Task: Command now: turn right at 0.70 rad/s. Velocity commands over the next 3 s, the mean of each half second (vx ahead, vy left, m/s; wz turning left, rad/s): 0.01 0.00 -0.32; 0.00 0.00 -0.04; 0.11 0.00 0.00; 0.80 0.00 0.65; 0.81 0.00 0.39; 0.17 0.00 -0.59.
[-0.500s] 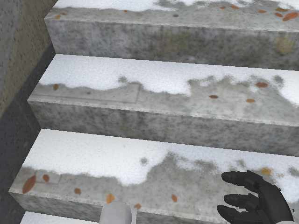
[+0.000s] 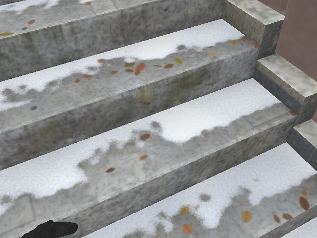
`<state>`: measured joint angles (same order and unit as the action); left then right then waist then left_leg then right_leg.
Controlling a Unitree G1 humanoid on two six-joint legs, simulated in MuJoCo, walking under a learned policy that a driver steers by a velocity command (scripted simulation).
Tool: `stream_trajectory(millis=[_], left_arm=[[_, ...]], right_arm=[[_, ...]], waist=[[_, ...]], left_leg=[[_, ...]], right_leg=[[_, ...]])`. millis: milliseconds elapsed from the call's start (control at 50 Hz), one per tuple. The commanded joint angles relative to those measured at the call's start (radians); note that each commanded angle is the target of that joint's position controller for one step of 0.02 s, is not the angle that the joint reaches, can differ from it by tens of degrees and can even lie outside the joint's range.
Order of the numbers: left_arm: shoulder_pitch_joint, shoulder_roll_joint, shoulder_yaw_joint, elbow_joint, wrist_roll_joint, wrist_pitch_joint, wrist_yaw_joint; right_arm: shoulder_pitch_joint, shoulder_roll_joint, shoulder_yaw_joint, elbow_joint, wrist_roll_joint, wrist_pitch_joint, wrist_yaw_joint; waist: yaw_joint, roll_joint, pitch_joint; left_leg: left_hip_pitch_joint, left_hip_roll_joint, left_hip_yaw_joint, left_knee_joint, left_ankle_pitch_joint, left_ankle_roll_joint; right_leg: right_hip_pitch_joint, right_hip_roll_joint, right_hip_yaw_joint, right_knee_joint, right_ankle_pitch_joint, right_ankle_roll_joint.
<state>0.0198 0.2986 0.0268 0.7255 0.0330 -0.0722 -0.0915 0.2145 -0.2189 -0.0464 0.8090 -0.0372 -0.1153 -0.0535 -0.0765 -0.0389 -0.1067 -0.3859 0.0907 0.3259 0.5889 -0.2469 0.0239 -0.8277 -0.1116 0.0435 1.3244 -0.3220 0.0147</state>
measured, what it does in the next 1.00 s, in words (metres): steps on the spot: right foot, then left foot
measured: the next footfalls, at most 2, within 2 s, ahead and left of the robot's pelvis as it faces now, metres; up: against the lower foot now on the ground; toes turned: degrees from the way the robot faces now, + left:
right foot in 0.10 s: +0.13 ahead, -0.13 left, +0.00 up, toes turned -7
left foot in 0.40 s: +0.09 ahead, +0.14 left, +0.00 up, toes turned -6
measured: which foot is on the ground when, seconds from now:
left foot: down 0.00-0.10, up 0.12-0.38, down 0.40-1.00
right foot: up 0.00-0.08, down 0.10-1.00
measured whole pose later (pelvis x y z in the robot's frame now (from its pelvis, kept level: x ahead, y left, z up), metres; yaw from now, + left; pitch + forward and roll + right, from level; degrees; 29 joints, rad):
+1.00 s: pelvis +0.08 +0.02 +0.01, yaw -8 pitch +0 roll +0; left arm 0.26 0.19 0.01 0.86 0.02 -0.02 0.01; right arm 0.21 -0.19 0.01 0.76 0.00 0.00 -0.07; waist 0.02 -0.01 -0.01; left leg -0.19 0.02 0.02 0.55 -0.37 0.00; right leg -0.30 -0.01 0.02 0.55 -0.25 0.03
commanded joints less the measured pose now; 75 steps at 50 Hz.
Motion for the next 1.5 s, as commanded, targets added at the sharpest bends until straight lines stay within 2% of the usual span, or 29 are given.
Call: stream_trajectory(millis=[20, 40, 60, 80, 100, 120, 140, 180, 220, 280, 320, 360, 400, 420, 440, 460, 480, 600, 680, 700, 720, 760, 880, 1320, 1380, 1440, 1460, 1480, 1500], left_arm=[[-0.027, 0.018, -0.008, -0.053, -0.028, -0.012, 0.009], [-0.002, 0.018, -0.002, -0.023, -0.026, -0.008, 0.004], [0.088, 0.027, 0.014, 0.010, -0.029, -0.004, 0.006], [0.147, 0.077, 0.048, 0.023, -0.023, -0.020, 0.018], [0.168, 0.110, 0.069, 0.018, 0.008, -0.034, 0.039], [0.198, 0.259, 0.110, -0.005, -0.016, -0.041, 0.068], [0.234, 0.253, 0.119, -0.011, -0.019, -0.055, 0.081], [0.034, 0.178, 0.101, -0.030, -0.026, -0.061, 0.081], [-0.092, 0.107, 0.073, -0.107, -0.015, -0.034, 0.099], [-0.120, -0.003, 0.028, -0.163, -0.006, -0.027, 0.095], [-0.126, -0.003, 0.019, -0.172, -0.021, -0.039, 0.089], [-0.120, 0.025, 0.022, -0.151, -0.021, -0.032, 0.068], [-0.025, 0.006, 0.013, -0.087, -0.042, -0.019, 0.031], [0.068, -0.021, 0.005, -0.037, -0.054, -0.009, -0.001], [0.193, -0.020, 0.010, -0.015, -0.053, -0.004, -0.010], [0.185, -0.010, 0.008, -0.011, -0.037, -0.013, -0.003], [0.099, 0.013, 0.008, -0.035, -0.018, -0.019, 0.003], [0.020, -0.015, 0.012, -0.050, -0.043, -0.018, 0.022], [0.047, -0.016, 0.015, -0.036, -0.038, -0.014, 0.034], [0.150, -0.077, 0.000, -0.010, -0.027, 0.003, 0.071], [0.165, -0.068, -0.002, 0.007, -0.030, 0.013, 0.091], [0.176, -0.053, 0.001, 0.019, -0.024, 0.024, 0.107], [0.208, -0.037, 0.001, 0.055, -0.015, 0.043, 0.106], [0.386, -0.039, 0.009, 0.204, -0.012, 0.066, 0.125], [0.382, 0.023, 0.041, 0.193, -0.004, 0.074, 0.110], [0.201, -0.056, 0.027, 0.109, -0.010, 0.057, 0.090], [0.155, -0.062, 0.025, 0.083, -0.024, 0.052, 0.083], [0.191, -0.072, 0.016, 0.068, 0.058, -0.020, 0.070], [0.296, -0.058, 0.034, 0.075, 0.024, -0.055, 0.073]], right_arm=[[-0.041, -0.168, -0.044, -0.060, -0.016, -0.006, 0.033], [-0.065, -0.175, -0.043, -0.071, -0.014, -0.008, 0.045], [-0.150, -0.179, -0.033, -0.087, -0.023, -0.004, 0.063], [-0.157, -0.150, -0.025, -0.100, -0.014, -0.016, 0.065], [-0.131, -0.061, 0.001, -0.088, 0.010, -0.033, 0.065], [-0.016, 0.030, 0.028, -0.156, 0.041, -0.054, 0.038], [-0.084, -0.029, 0.030, -0.181, 0.056, -0.067, 0.032], [-0.074, -0.090, 0.009, -0.139, 0.031, -0.034, 0.032], [0.003, -0.133, -0.004, -0.097, 0.005, -0.017, 0.035], [0.113, -0.106, 0.008, -0.061, 0.011, -0.007, 0.086], [0.133, -0.077, 0.018, -0.055, -0.004, 0.005, 0.120], [0.137, -0.021, 0.038, -0.064, 0.011, 0.008, 0.158], [0.151, -0.029, 0.044, -0.066, 0.051, -0.001, 0.177], [0.140, -0.021, 0.054, -0.073, 0.048, -0.001, 0.179], [0.083, -0.084, 0.056, -0.107, 0.057, -0.010, 0.171], [-0.002, -0.107, 0.046, -0.132, 0.050, -0.013, 0.171], [-0.008, -0.115, 0.035, -0.122, 0.049, -0.010, 0.169], [0.036, -0.061, 0.047, -0.101, 0.031, 0.003, 0.157], [0.069, -0.069, 0.035, -0.103, 0.031, 0.012, 0.149], [0.010, -0.080, 0.021, -0.127, 0.038, 0.036, 0.038], [0.006, -0.083, 0.028, -0.130, 0.041, 0.048, -0.004], [0.005, -0.075, 0.029, -0.130, 0.039, 0.067, -0.026], [0.025, -0.063, 0.033, -0.116, 0.034, 0.104, -0.018], [0.153, -0.032, 0.046, 0.100, 0.022, 0.120, -0.022], [0.225, -0.128, 0.015, 0.108, 0.023, 0.130, -0.017], [0.249, -0.145, -0.007, 0.102, 0.032, 0.117, -0.008], [0.198, -0.115, -0.004, 0.087, 0.025, 0.107, -0.006], [0.037, -0.080, 0.040, 0.028, -0.064, 0.043, 0.046], [-0.084, -0.066, 0.035, -0.011, -0.048, 0.011, 0.067]], waist=[[0.026, 0.073, 0.049], [0.029, 0.084, 0.084], [0.100, 0.073, 0.078], [0.123, 0.094, 0.088], [0.147, 0.018, 0.048], [0.096, -0.266, -0.098], [0.184, -0.209, -0.109], [0.102, -0.127, -0.052], [0.038, -0.003, -0.011], [-0.009, 0.019, -0.048], [-0.025, 0.015, -0.024], [0.001, -0.048, -0.017], [0.019, 0.008, 0.024], [0.051, -0.005, 0.032], [0.154, 0.086, 0.007], [0.169, 0.093, 0.009], [0.124, 0.097, 0.017], [0.071, 0.079, 0.049], [0.066, 0.078, 0.028], [0.102, 0.085, -0.031], [0.103, 0.078, -0.029], [0.093, 0.071, -0.015], [0.076, 0.063, 0.068], [0.094, 0.034, 0.161], [0.057, 0.095, 0.177], [0.002, 0.250, 0.239], [0.005, 0.217, 0.261], [0.100, 0.112, 0.164], [0.181, 0.141, 0.149]], left_leg=[[0.059, 0.185, -0.183, -0.270, -0.206, 0.111], [-0.016, 0.202, -0.174, -0.266, -0.267, 0.121], [-0.076, 0.221, -0.179, -0.207, -0.352, 0.112], [-0.150, 0.234, -0.198, -0.161, -0.342, 0.070], [-0.199, 0.175, -0.144, -0.004, -0.333, -0.004], [-0.329, 0.021, -0.082, 0.229, -0.393, -0.104], [-0.396, -0.023, -0.268, 0.429, -0.435, -0.147], [-0.422, -0.013, -0.416, 0.830, -0.277, -0.133], [-0.365, -0.028, -0.447, 0.942, -0.173, -0.124], [-0.303, -0.011, -0.451, 0.855, -0.028, -0.153], [-0.163, -0.003, -0.387, 0.533, -0.001, -0.167], [0.023, -0.024, -0.353, 0.316, -0.061, -0.164], [0.072, -0.043, -0.306, -0.022, 0.020, -0.141], [0.093, -0.032, -0.317, -0.061, 0.058, -0.110], [0.079, -0.003, -0.377, -0.052, 0.142, -0.015], [0.041, 0.009, -0.405, -0.082, 0.074, 0.045], [-0.064, 0.005, -0.438, -0.129, -0.105, 0.043], [0.104, -0.005, -0.398, -0.100, 0.060, 0.000], [0.171, -0.019, -0.367, -0.069, 0.189, 0.011], [0.204, 0.028, -0.406, -0.092, 0.452, 0.021], [0.233, 0.021, -0.391, -0.074, 0.523, 0.015], [0.264, 0.020, -0.382, -0.066, 0.530, 0.013], [0.220, 0.010, -0.371, -0.106, 0.287, 0.011], [0.151, -0.001, -0.383, -0.223, -0.051, 0.019], [0.136, 0.018, -0.496, -0.276, -0.609, 0.089], [0.175, 0.171, -0.714, -0.381, -0.679, 0.203], [0.176, 0.135, -0.685, -0.375, -0.551, 0.208], [-0.092, 0.224, -0.697, -0.381, -0.401, 0.200], [-0.124, 0.159, -0.639, -0.342, -0.390, 0.201]], right_leg=[[0.228, 0.022, -0.066, -0.503, -0.106, 0.030], [0.356, 0.062, -0.139, -0.554, 0.048, 0.014], [0.498, 0.082, -0.124, -0.708, 0.188, -0.013], [0.645, 0.110, -0.081, -0.699, 0.243, -0.066], [0.755, 0.068, 0.025, -0.773, 0.345, -0.152], [0.920, -0.170, 0.355, -0.863, 0.616, -0.398], [0.883, -0.256, 0.561, -0.949, 0.421, -0.445], [0.637, -0.184, 0.421, -0.949, 0.110, -0.316], [0.426, -0.148, 0.371, -1.011, -0.009, -0.288], [0.399, -0.101, 0.287, -0.992, 0.020, -0.249], [0.371, -0.030, 0.170, -0.968, 0.047, -0.171], [0.348, -0.014, 0.128, -0.903, 0.095, -0.154], [0.416, -0.019, 0.164, -0.823, 0.007, -0.153], [0.434, -0.018, 0.194, -0.809, -0.033, -0.117], [0.483, 0.019, 0.138, -0.801, -0.037, -0.071], [0.503, 0.078, 0.048, -0.774, 0.039, -0.020], [0.573, 0.097, -0.017, -0.725, 0.067, 0.001], [0.467, 0.099, -0.011, -0.748, 0.181, -0.043], [0.462, 0.097, -0.017, -0.738, 0.245, -0.052], [0.551, 0.065, -0.012, -0.760, 0.363, -0.001], [0.559, 0.065, -0.014, -0.757, 0.376, 0.013], [0.547, 0.066, -0.020, -0.768, 0.378, 0.022], [0.520, 0.057, -0.005, -0.809, 0.335, 0.011], [0.539, 0.043, 0.015, -0.947, 0.133, -0.021], [0.413, 0.107, -0.019, -0.846, -0.317, -0.055], [0.212, 0.127, -0.151, -0.616, -0.052, -0.031], [0.187, 0.127, -0.163, -0.628, -0.036, -0.022], [0.522, 0.077, -0.070, -0.559, -0.072, -0.091], [0.627, 0.082, -0.067, -0.638, 0.021, -0.125]])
